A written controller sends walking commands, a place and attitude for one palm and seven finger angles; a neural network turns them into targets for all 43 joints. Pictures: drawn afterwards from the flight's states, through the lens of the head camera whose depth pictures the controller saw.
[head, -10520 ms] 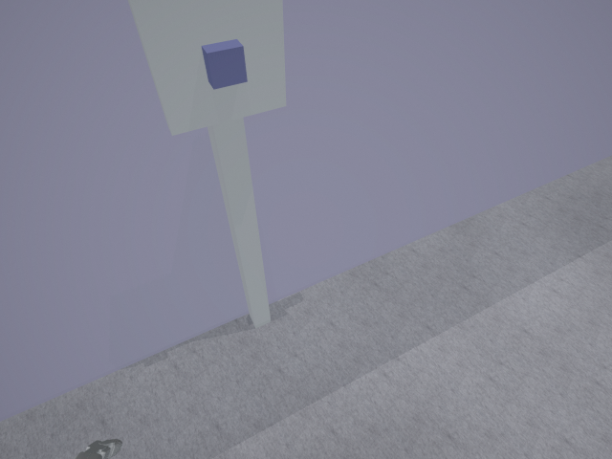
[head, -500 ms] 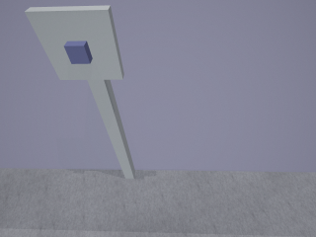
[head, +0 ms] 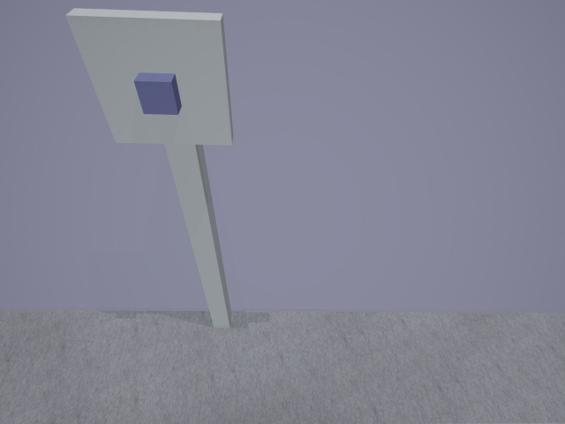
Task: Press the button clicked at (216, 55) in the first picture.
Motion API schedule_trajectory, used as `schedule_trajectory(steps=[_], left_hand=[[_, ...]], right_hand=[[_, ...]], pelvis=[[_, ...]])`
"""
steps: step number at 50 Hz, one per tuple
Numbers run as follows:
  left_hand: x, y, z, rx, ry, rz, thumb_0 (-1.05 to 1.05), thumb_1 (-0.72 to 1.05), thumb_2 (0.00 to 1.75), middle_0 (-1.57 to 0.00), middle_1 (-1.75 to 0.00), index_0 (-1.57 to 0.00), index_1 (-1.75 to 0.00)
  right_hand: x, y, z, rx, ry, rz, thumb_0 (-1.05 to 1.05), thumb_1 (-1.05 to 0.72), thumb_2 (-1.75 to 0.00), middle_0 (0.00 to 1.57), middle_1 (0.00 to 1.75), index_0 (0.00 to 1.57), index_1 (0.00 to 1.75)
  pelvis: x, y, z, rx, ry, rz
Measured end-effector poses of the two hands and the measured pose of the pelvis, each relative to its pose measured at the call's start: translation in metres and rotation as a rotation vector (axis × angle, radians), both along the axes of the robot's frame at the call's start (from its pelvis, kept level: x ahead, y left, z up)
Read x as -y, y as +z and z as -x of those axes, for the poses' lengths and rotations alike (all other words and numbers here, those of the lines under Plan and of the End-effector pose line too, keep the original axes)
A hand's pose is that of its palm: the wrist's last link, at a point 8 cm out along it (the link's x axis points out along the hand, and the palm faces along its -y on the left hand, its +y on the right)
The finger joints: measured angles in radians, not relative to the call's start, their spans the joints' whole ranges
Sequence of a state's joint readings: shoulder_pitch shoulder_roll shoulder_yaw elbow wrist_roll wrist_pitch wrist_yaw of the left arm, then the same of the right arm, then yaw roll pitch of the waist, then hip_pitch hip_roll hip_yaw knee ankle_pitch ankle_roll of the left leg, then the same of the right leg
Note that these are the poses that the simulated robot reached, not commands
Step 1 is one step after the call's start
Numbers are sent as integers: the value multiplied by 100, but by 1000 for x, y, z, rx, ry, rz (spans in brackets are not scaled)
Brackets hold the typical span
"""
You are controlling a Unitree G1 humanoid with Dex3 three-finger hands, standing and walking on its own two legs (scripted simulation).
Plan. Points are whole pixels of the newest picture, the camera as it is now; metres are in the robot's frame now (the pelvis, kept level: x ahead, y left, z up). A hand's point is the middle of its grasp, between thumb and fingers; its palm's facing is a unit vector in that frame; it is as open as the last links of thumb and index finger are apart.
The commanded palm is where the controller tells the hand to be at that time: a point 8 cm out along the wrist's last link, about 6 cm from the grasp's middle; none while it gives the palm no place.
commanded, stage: look again from close up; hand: left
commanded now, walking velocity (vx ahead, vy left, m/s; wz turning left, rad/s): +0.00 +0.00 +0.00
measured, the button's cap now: (159, 93) +0.54 +0.24 +0.20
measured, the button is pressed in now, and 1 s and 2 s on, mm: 0 0 0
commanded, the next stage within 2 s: shuffle to correct the standing spot in 0.62 s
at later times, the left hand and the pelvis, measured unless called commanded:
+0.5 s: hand out of the picture +0.01 +0.17 -0.17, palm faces +0.03 -0.97 -0.24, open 7.4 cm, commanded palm none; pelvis +0.01 -0.01 -0.01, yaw +0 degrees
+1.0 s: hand out of the picture +0.02 +0.15 -0.19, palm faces +0.11 -0.98 -0.19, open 7.4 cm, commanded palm none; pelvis +0.03 -0.02 -0.01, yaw +3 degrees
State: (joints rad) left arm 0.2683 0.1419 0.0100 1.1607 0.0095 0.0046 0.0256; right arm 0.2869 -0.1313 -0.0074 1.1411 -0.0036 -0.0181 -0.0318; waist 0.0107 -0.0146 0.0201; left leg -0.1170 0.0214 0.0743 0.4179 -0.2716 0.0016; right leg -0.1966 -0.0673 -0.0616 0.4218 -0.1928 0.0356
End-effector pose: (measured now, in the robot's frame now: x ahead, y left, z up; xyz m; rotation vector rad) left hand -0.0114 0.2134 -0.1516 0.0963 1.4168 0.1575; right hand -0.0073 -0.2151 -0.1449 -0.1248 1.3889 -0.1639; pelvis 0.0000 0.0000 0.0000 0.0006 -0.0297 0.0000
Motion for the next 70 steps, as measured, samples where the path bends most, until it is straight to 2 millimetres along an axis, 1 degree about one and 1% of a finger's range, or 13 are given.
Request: schedule_trajectory(steps=[7,12,17,30,39,44,51,56,59,62,64,67,70], left_hand=[[-3,1,-1,4,-20,-25,1,91,90,-20,-30,-19,-30],[-9,4,-1,9,-34,-48,0,91,90,-20,-30,-20,-30],[-12,11,-6,26,-30,-78,0,91,90,-20,-30,-20,-30],[9,15,-26,50,-37,-83,1,92,90,-20,-30,-20,-30],[22,13,-28,43,-26,-71,1,92,90,-21,-30,-20,-30],[24,7,-26,51,11,-58,1,92,90,-21,-30,-20,-30],[12,-4,-21,8,54,-34,1,91,90,-21,-30,-20,-30],[8,-3,-44,36,48,-50,1,91,90,-20,-30,-20,-30],[9,-2,-55,81,70,-59,1,91,90,-20,-30,-19,-30],[9,1,-55,68,78,-59,1,91,90,-20,-30,-20,-30],[8,-2,-55,44,77,-46,1,91,90,-20,-30,-20,-30],[5,-8,-57,11,82,-29,1,91,90,-20,-30,-20,-30],[4,-6,-62,-2,76,-25,1,91,90,-20,-30,-20,-30]], right_hand=[[-8,-5,16,-36,-13,-29,1,-91,-90,20,30,20,30],[-10,-13,13,2,3,-52,1,-91,-90,20,30,20,30],[-10,-20,3,26,15,-76,1,-91,-90,20,30,20,30],[19,-19,-10,18,24,-64,1,-92,-90,20,30,20,30],[38,-16,-12,-15,34,-39,0,-91,-90,20,30,20,30],[44,-17,-14,-44,58,-26,0,-91,-90,20,30,20,30],[37,-11,-25,-41,70,5,0,-91,-90,19,30,19,30],[28,-20,-26,-66,62,-22,0,-91,-90,20,30,20,30],[22,-25,-37,-93,78,-38,0,-91,-90,20,30,20,30],[15,-22,-63,-66,84,-40,1,-91,-90,20,30,20,30],[10,-20,-82,-23,88,-29,1,-92,-90,20,30,20,30],[11,-17,-99,16,89,3,2,-94,-90,20,30,20,30],[13,-11,-113,40,91,18,3,-95,-90,20,30,20,30]], pelvis=[[-1,-2,2,-9,-1,5],[-3,-8,2,-17,7,0],[1,-8,-3,-10,4,-9],[22,-5,-9,-11,1,-18],[36,-5,-13,-14,11,-14],[36,-9,-16,-18,37,-1],[24,-13,-31,-25,44,-12],[24,-18,-46,-28,51,-24],[22,-19,-53,-22,79,-13],[17,-14,-59,-19,85,-12],[13,-14,-62,-15,79,-11],[7,-15,-68,-13,65,-12],[5,-12,-72,-22,56,-20]])
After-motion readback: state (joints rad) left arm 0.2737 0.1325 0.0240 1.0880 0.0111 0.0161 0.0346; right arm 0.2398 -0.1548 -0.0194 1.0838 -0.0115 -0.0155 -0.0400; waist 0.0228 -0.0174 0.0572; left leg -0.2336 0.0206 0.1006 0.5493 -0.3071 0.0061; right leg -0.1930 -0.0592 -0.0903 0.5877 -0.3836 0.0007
